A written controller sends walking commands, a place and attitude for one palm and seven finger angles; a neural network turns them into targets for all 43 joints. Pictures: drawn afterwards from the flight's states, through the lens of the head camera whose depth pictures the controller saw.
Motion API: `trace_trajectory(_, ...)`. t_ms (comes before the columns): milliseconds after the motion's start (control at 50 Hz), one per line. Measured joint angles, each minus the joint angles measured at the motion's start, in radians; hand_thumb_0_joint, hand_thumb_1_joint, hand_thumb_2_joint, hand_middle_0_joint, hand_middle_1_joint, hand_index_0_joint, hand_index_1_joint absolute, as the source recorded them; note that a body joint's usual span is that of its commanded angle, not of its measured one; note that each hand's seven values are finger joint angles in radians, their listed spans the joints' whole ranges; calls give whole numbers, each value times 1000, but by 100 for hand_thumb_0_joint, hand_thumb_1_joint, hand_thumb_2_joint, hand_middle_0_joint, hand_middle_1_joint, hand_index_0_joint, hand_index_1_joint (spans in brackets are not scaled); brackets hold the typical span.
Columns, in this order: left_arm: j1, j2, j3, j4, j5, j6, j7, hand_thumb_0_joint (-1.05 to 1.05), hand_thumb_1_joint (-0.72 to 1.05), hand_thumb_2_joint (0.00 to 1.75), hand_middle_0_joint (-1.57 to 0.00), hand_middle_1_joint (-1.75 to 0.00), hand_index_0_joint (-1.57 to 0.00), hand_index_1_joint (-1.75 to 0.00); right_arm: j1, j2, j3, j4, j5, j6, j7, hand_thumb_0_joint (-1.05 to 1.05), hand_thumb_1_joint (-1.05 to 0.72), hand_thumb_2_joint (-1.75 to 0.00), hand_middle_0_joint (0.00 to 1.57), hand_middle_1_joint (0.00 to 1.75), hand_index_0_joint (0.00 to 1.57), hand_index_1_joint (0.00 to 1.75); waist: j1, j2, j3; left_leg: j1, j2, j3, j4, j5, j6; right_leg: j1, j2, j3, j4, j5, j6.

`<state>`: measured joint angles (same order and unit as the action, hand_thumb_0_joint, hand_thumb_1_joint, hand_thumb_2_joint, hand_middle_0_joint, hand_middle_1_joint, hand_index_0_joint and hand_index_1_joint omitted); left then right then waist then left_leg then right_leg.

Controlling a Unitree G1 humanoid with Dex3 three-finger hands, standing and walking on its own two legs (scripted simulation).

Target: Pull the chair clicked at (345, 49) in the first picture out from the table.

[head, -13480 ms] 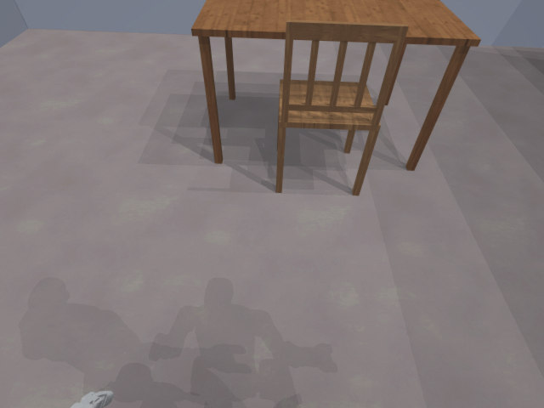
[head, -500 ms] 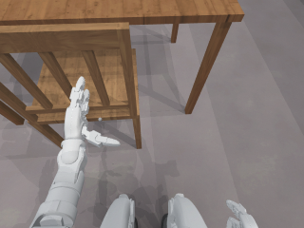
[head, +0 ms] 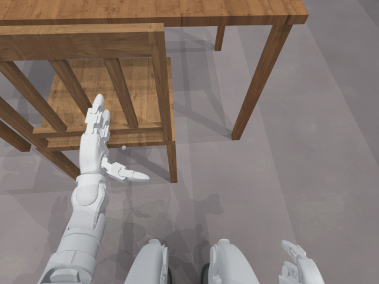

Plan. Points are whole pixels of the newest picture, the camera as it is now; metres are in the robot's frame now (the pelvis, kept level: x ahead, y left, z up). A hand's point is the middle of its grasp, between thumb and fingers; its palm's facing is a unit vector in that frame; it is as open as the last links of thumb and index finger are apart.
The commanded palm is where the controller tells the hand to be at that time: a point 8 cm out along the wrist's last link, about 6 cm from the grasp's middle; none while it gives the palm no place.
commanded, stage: aim the fingers beside a spindle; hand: left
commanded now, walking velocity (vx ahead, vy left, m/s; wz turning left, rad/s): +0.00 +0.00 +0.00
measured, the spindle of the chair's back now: (81, 99) +0.53 +0.27 +0.00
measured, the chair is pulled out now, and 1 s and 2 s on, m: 0.00 0.00 0.00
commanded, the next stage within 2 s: push the fingers through the gap in 1.98 s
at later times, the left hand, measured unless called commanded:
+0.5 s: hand (122, 148) +0.39 +0.15 +0.01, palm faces +0.04 -1.00 -0.04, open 16.9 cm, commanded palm +0.36 +0.20 +0.02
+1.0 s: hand (125, 148) +0.38 +0.14 +0.03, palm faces +0.04 -1.00 -0.03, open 16.9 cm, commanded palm +0.36 +0.19 +0.02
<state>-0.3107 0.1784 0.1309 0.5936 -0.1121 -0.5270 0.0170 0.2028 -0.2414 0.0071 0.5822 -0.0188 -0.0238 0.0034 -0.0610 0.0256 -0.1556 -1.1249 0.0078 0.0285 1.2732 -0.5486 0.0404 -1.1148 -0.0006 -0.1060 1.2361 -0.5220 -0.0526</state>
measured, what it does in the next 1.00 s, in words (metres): stands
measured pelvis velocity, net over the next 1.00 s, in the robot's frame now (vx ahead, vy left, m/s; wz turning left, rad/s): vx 0.00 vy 0.01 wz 0.00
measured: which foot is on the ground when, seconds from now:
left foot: down 0.00-1.00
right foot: down 0.00-1.00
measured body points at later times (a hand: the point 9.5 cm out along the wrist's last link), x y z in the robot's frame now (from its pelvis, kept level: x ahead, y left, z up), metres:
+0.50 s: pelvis +0.00 +0.01 +0.00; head +0.12 +0.02 +0.44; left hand +0.38 +0.20 +0.02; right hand +0.13 -0.24 -0.11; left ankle +0.03 +0.09 -0.62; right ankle +0.03 -0.09 -0.62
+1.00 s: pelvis +0.00 +0.01 +0.00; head +0.12 +0.02 +0.44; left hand +0.37 +0.19 +0.03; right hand +0.14 -0.24 -0.11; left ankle +0.03 +0.09 -0.62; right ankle +0.03 -0.09 -0.62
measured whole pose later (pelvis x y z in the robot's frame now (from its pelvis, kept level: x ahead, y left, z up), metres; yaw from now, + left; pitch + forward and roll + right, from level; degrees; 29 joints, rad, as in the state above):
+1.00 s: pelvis +0.00 +0.01 +0.00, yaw +0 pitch +23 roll -2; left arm -0.27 0.16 0.08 0.54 -0.10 -0.53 0.04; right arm 0.21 -0.24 0.01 0.59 -0.02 0.00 0.01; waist -0.05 0.03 -0.16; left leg -1.11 0.00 0.03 1.26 -0.55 0.05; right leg -1.09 0.00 -0.10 1.22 -0.52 -0.04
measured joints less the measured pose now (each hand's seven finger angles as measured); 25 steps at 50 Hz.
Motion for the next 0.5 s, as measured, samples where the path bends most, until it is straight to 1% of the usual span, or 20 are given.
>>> trace_trajectory(60,-2,5,-12,-19,-3,-7,-4,-2,-50,30,-6,-8,-6,-8,5,-1,0,11,2,3,2,1,-90,-90,20,30,20,30,8,4,-4,7,-1,1,-3,-1,1,7,-1,1,-4,-1,2)
trace_trajectory(120,-16,4,-27,10,-5,9,-18,-2,-50,30,-6,-8,-6,-8,11,-2,4,18,8,11,5,1,-90,-90,20,30,20,30,12,8,-9,16,-3,1,-11,0,3,17,-2,1,-11,0,4)
trace_trajectory(220,-16,-9,-15,54,-6,43,-26,-1,-50,30,-6,-8,-6,-8,18,3,11,7,10,16,5,1,-90,-90,20,30,20,30,1,0,-10,11,-3,5,-17,3,5,9,-2,6,-15,3,5)
trace_trajectory(260,7,-13,-4,23,-7,37,-17,-2,-50,30,-6,-8,-6,-8,20,6,8,0,6,14,3,1,-90,-90,20,30,20,30,-3,-3,-7,9,-1,6,-14,1,5,7,0,7,-14,3,5)
trace_trajectory(300,36,-13,1,-23,-7,19,-5,-2,-50,30,-6,-8,-6,-8,22,7,2,-1,2,12,3,1,-90,-90,20,30,20,30,-3,-2,-4,14,1,7,-13,-2,5,11,2,8,-14,2,6)
trace_trajectory(360,54,-4,-8,-63,-2,-9,2,-2,-50,30,-6,-8,-6,-8,26,5,-1,7,1,12,3,1,-90,-90,20,30,20,30,4,1,-5,25,0,6,-15,-5,6,24,2,8,-18,0,8)
trace_trajectory(400,38,5,-16,-44,2,-13,-3,-2,-50,30,-6,-8,-6,-8,24,1,2,16,3,13,3,1,-90,-90,20,30,20,30,8,3,-7,29,-2,3,-16,-5,7,30,0,5,-20,-1,9)
trace_trajectory(440,11,13,-20,-2,0,0,-14,-2,-50,30,-6,-8,-6,-8,20,-2,6,21,8,15,3,1,-90,-90,20,30,20,30,9,4,-9,26,-4,0,-15,-4,8,29,-2,2,-20,-1,9)
trace_trajectory(500,-21,14,-17,54,-11,31,-31,-1,-50,30,-6,-8,-6,-8,12,-4,10,16,11,14,2,1,-90,-90,20,30,20,30,4,2,-8,11,-6,-3,-11,-1,9,17,-3,-1,-18,1,10)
